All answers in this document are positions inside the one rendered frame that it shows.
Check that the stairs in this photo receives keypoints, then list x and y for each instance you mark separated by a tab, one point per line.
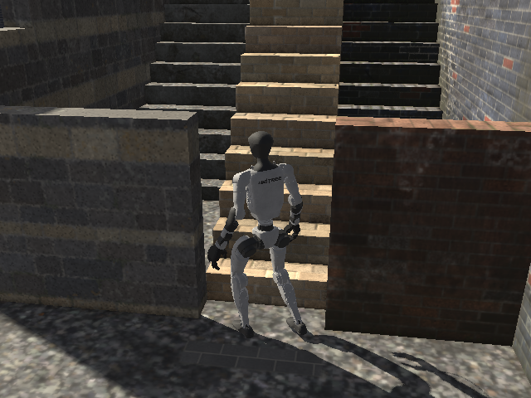
290	89

